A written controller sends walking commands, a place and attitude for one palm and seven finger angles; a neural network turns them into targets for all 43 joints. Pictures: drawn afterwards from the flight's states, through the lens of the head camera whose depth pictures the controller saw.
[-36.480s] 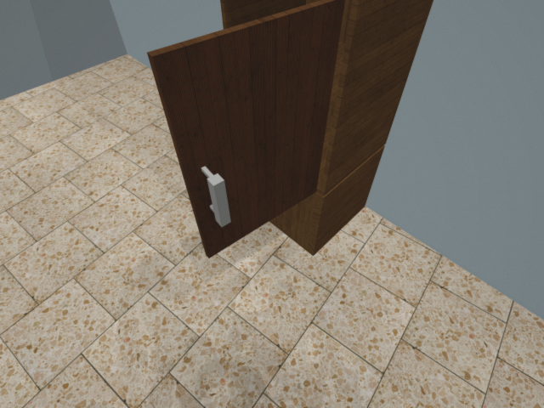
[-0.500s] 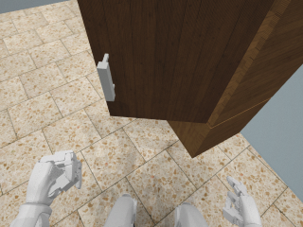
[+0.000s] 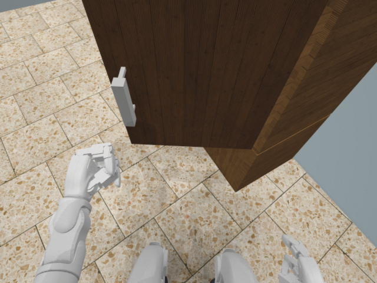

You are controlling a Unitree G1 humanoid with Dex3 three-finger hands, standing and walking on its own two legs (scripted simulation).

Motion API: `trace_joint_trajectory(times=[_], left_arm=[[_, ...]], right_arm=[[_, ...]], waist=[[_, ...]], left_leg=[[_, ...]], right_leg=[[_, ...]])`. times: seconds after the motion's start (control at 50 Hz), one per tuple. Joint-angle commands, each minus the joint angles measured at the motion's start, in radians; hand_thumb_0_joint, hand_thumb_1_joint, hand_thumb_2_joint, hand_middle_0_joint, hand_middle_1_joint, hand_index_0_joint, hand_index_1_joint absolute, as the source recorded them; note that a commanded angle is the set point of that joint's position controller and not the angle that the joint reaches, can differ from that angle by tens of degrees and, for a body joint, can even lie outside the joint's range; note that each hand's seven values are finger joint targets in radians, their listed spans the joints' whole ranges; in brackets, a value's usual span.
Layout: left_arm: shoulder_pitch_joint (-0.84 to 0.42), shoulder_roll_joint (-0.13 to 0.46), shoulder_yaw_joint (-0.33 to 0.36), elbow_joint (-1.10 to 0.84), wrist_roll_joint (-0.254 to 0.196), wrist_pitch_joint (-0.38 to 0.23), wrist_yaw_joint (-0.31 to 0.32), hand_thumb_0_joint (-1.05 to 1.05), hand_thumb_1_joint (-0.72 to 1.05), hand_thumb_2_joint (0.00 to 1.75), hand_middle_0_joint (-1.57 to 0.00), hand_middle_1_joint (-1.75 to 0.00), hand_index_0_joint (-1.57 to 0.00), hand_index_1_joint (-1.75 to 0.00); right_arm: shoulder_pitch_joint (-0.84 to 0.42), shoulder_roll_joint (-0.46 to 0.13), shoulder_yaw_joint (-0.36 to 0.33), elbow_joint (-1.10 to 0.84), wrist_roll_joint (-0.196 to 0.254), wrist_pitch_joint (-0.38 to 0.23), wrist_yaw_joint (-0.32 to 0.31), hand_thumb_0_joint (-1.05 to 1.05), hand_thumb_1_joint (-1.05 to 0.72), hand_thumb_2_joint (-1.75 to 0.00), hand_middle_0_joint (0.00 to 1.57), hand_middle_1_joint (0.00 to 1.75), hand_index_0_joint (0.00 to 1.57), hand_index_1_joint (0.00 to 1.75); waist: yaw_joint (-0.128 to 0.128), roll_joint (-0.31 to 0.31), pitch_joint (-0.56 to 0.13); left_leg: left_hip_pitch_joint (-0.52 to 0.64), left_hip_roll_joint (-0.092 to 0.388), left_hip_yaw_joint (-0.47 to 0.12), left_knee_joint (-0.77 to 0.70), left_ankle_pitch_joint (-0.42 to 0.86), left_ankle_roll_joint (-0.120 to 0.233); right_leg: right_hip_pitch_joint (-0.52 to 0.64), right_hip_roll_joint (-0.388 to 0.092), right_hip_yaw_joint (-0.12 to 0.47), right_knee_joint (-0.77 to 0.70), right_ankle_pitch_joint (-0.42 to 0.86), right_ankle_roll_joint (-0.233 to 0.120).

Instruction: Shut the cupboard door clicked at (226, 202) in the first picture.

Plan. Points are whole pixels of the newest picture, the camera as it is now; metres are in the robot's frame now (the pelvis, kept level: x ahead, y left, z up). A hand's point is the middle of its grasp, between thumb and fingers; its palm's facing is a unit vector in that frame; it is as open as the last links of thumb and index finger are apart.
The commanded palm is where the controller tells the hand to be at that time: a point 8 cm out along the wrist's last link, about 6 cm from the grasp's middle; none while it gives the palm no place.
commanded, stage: bring the fist close to the handle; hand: left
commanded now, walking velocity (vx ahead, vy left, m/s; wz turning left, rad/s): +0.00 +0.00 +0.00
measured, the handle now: (126, 97) +0.53 +0.18 +0.04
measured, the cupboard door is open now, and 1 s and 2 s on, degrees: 58 58 41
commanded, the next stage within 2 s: push the door shut along its arc in 0.88 s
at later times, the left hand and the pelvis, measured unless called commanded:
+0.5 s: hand (131, 127) +0.43 +0.15 +0.05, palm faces +0.02 -1.00 -0.03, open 3.1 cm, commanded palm +0.40 +0.20 +0.04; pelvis +0.00 -0.01 +0.00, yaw -1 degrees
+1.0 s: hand (130, 126) +0.43 +0.15 +0.04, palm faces +0.00 -1.00 -0.01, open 3.1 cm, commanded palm +0.41 +0.20 +0.04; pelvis +0.00 +0.00 +0.00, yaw -1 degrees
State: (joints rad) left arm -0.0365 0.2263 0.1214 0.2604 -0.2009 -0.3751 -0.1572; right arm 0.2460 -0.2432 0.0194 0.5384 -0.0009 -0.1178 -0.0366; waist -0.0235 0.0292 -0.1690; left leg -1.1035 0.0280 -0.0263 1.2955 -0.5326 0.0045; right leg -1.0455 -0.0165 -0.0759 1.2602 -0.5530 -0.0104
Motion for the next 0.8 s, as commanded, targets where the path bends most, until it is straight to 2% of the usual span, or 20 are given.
trace_joint_trajectory(times=[0.0, 0.04, 0.1, 0.16, 0.22, 0.26, 0.3, 0.32, 0.42, 0.46, 0.48, 0.5, 0.52, 0.54, 0.6, 0.66, 0.72, 0.74, 0.76, 0.78], left_arm=[[-0.273, 0.117, 0.053, -0.142, -0.003, -0.086, 0.008, 0.0, 0.9, 0.9, -1.3, -1.5, -1.3, -1.5], [-0.291, 0.109, 0.054, -0.112, -0.002, -0.092, 0.009, 0.0, 0.9, 0.9, -1.3, -1.5, -1.3, -1.5], [-0.348, 0.143, 0.092, -0.03, 0.004, -0.099, 0.019, 0.0, 0.9, 0.9, -1.3, -1.5, -1.3, -1.5], [-0.46, 0.116, 0.064, 0.023, 0.018, -0.113, 0.027, 0.0, 0.9, 0.9, -1.3, -1.5, -1.3, -1.5], [-0.522, 0.14, 0.091, 0.083, 0.023, -0.131, 0.032, 0.0, 0.9, 0.9, -1.3, -1.5, -1.3, -1.5], [-0.615, 0.133, 0.08, 0.13, 0.029, -0.141, 0.031, 0.0, 0.9, 0.9, -1.3, -1.5, -1.3, -1.5], [-0.67, 0.185, 0.128, 0.182, 0.027, -0.15, 0.034, 0.0, 0.9, 0.9, -1.3, -1.5, -1.3, -1.5], [-0.687, 0.198, 0.144, 0.203, 0.032, -0.156, 0.033, 0.0, 0.9, 0.9, -1.3, -1.5, -1.3, -1.5], [-0.784, 0.227, 0.164, 0.321, 0.04, -0.168, 0.013, 0.0, 0.9, 0.9, -1.3, -1.5, -1.3, -1.5], [-0.863, 0.207, 0.147, 0.37, 0.042, -0.168, 0.007, 0.0, 0.9, 0.9, -1.3, -1.5, -1.3, -1.5], [-0.825, 0.222, 0.169, 0.39, 0.042, -0.168, 0.004, 0.0, 0.9, 0.9, -1.3, -1.5, -1.3, -1.5], [-0.803, 0.217, 0.17, 0.363, 0.034, -0.175, 0.0, 0.0, 0.9, 0.9, -1.3, -1.5, -1.3, -1.5], [-0.753, 0.225, 0.186, 0.39, 0.036, -0.171, -0.004, 0.0, 0.9, 0.9, -1.3, -1.5, -1.3, -1.5], [-0.765, 0.204, 0.166, 0.393, 0.032, -0.168, -0.008, 0.0, 0.9, 0.9, -1.3, -1.5, -1.3, -1.5], [-0.746, 0.23, 0.193, 0.381, 0.029, -0.173, -0.01, 0.0, 0.9, 0.9, -1.3, -1.5, -1.3, -1.5], [-0.807, 0.238, 0.191, 0.378, 0.036, -0.187, -0.003, 0.0, 0.9, 0.9, -1.3, -1.5, -1.3, -1.5], [-0.857, 0.274, 0.219, 0.354, 0.038, -0.218, 0.006, 0.0, 0.9, 0.9, -1.3, -1.5, -1.3, -1.5], [-0.854, 0.267, 0.211, 0.368, 0.044, -0.224, 0.005, 0.0, 0.9, 0.9, -1.3, -1.5, -1.3, -1.5], [-0.878, 0.239, 0.184, 0.358, 0.042, -0.23, 0.0, 0.0, 0.9, 0.9, -1.3, -1.5, -1.3, -1.5], [-0.866, 0.252, 0.195, 0.358, 0.044, -0.234, -0.002, 0.0, 0.9, 0.9, -1.3, -1.5, -1.3, -1.5]], right_arm=[[0.007, -0.149, -0.065, -0.11, 0.005, -0.037, -0.01, 0.0, -0.9, -0.9, 0.2, 0.3, 0.2, 0.3], [0.01, -0.145, -0.069, -0.098, 0.005, -0.029, -0.004, 0.0, -0.9, -0.9, 0.2, 0.3, 0.2, 0.3], [0.025, -0.147, -0.069, -0.086, 0.005, -0.013, -0.004, 0.0, -0.9, -0.9, 0.2, 0.3, 0.2, 0.3], [0.029, -0.145, -0.07, -0.069, 0.004, -0.001, 0.0, 0.0, -0.9, -0.9, 0.2, 0.3, 0.2, 0.3], [0.039, -0.148, -0.074, -0.054, 0.002, 0.006, -0.001, 0.0, -0.9, -0.9, 0.2, 0.3, 0.2, 0.3], [0.048, -0.147, -0.073, -0.039, 0.002, 0.012, -0.001, 0.0, -0.9, -0.9, 0.2, 0.3, 0.2, 0.3], [0.061, -0.151, -0.072, -0.032, 0.0, 0.015, -0.004, 0.0, -0.9, -0.9, 0.2, 0.3, 0.2, 0.3], [0.059, -0.15, -0.073, -0.023, -0.002, 0.019, -0.004, 0.0, -0.9, -0.9, 0.2, 0.3, 0.2, 0.3], [0.089, -0.15, -0.073, -0.005, -0.003, 0.034, 0.0, 0.0, -0.9, -0.9, 0.2, 0.3, 0.2, 0.3], [0.103, -0.151, -0.075, 0.007, -0.004, 0.04, 0.003, 0.0, -0.9, -0.9, 0.2, 0.3, 0.2, 0.3], [0.112, -0.154, -0.079, 0.004, -0.005, 0.044, 0.006, 0.0, -0.9, -0.9, 0.2, 0.3, 0.2, 0.3], [0.118, -0.156, -0.08, -0.011, -0.005, 0.042, 0.01, 0.0, -0.9, -0.9, 0.2, 0.3, 0.2, 0.3], [0.116, -0.156, -0.082, -0.007, -0.004, 0.048, 0.014, 0.0, -0.9, -0.9, 0.2, 0.3, 0.2, 0.3], [0.119, -0.154, -0.08, -0.009, -0.003, 0.055, 0.018, 0.0, -0.9, -0.9, 0.2, 0.3, 0.2, 0.3], [0.127, -0.157, -0.082, -0.022, -0.001, 0.065, 0.02, 0.0, -0.9, -0.9, 0.2, 0.3, 0.2, 0.3], [0.122, -0.155, -0.082, -0.009, -0.001, 0.075, 0.017, 0.0, -0.9, -0.9, 0.2, 0.3, 0.2, 0.3], [0.118, -0.155, -0.081, -0.004, -0.006, 0.072, 0.011, 0.0, -0.9, -0.9, 0.2, 0.3, 0.2, 0.3], [0.12, -0.154, -0.08, 0.0, -0.006, 0.073, 0.01, 0.0, -0.9, -0.9, 0.2, 0.3, 0.2, 0.3], [0.118, -0.153, -0.079, 0.003, -0.007, 0.07, 0.011, 0.0, -0.9, -0.9, 0.2, 0.3, 0.2, 0.3], [0.121, -0.157, -0.083, 0.004, -0.008, 0.069, 0.012, 0.0, -0.9, -0.9, 0.2, 0.3, 0.2, 0.3]], waist=[[-0.011, 0.033, -0.334], [-0.011, 0.018, -0.366], [-0.014, -0.006, -0.342], [-0.033, 0.004, -0.334], [-0.034, 0.0, -0.363], [-0.055, -0.01, -0.357], [-0.051, 0.003, -0.36], [-0.046, 0.005, -0.397], [-0.057, 0.012, -0.427], [-0.081, 0.009, -0.409], [-0.063, 0.004, -0.429], [-0.053, 0.037, -0.467], [-0.038, 0.026, -0.477], [-0.055, 0.004, -0.454], [-0.047, -0.015, -0.437], [-0.066, -0.031, -0.396], [-0.06, 0.01, -0.429], [-0.066, 0.0, -0.417], [-0.071, 0.022, -0.421], [-0.062, 0.033, -0.441]], left_leg=[[0.272, -0.021, -0.028, -0.208, 0.192, 0.012], [0.289, -0.019, -0.018, -0.202, 0.234, 0.011], [0.254, -0.021, -0.012, -0.203, 0.235, 0.014], [0.261, -0.018, -0.008, -0.202, 0.223, 0.011], [0.261, -0.019, -0.003, -0.193, 0.24, 0.013], [0.252, -0.018, -0.004, -0.189, 0.218, 0.014], [0.227, -0.024, -0.001, -0.185, 0.207, 0.018], [0.232, -0.022, 0.005, -0.178, 0.224, 0.017], [0.214, -0.021, 0.009, -0.167, 0.246, 0.017], [0.213, -0.02, 0.005, -0.162, 0.237, 0.019], [0.22, -0.02, 0.006, -0.164, 0.252, 0.017], [0.245, -0.023, 0.006, -0.166, 0.29, 0.019], [0.249, -0.02, 0.01, -0.169, 0.301, 0.014], [0.237, -0.02, 0.012, -0.171, 0.297, 0.017], [0.212, -0.023, 0.014, -0.18, 0.283, 0.021], [0.19, -0.021, 0.019, -0.181, 0.222, 0.023], [0.202, -0.024, 0.02, -0.177, 0.21, 0.023], [0.207, -0.021, 0.016, -0.179, 0.204, 0.022], [0.22, -0.023, 0.013, -0.18, 0.205, 0.021], [0.242, -0.021, 0.008, -0.183, 0.218, 0.018]], right_leg=[[0.157, 0.03, 0.029, -0.18, 0.185, -0.023], [0.178, 0.026, 0.034, -0.178, 0.235, -0.019], [0.198, 0.029, 0.042, -0.183, 0.248, -0.017], [0.174, 0.023, 0.042, -0.185, 0.246, -0.013], [0.187, 0.024, 0.052, -0.184, 0.271, -0.013], [0.171, 0.023, 0.054, -0.188, 0.254, -0.008], [0.187, 0.025, 0.063, -0.193, 0.243, -0.01], [0.199, 0.022, 0.071, -0.185, 0.27, -0.008], [0.213, 0.022, 0.079, -0.178, 0.309, -0.006], [0.185, 0.025, 0.075, -0.182, 0.299, -0.004], [0.2, 0.026, 0.076, -0.18, 0.312, -0.007], [0.208, 0.03, 0.071, -0.171, 0.343, -0.011], [0.219, 0.027, 0.072, -0.169, 0.359, -0.01], [0.221, 0.028, 0.071, -0.176, 0.366, -0.006], [0.238, 0.032, 0.071, -0.181, 0.354, -0.007], [0.221, 0.026, 0.082, -0.201, 0.298, 0.0], [0.22, 0.026, 0.091, -0.199, 0.277, -0.002], [0.206, 0.027, 0.084, -0.198, 0.267, -0.002], [0.197, 0.028, 0.081, -0.196, 0.266, -0.004], [0.192, 0.029, 0.076, -0.189, 0.271, -0.007]])
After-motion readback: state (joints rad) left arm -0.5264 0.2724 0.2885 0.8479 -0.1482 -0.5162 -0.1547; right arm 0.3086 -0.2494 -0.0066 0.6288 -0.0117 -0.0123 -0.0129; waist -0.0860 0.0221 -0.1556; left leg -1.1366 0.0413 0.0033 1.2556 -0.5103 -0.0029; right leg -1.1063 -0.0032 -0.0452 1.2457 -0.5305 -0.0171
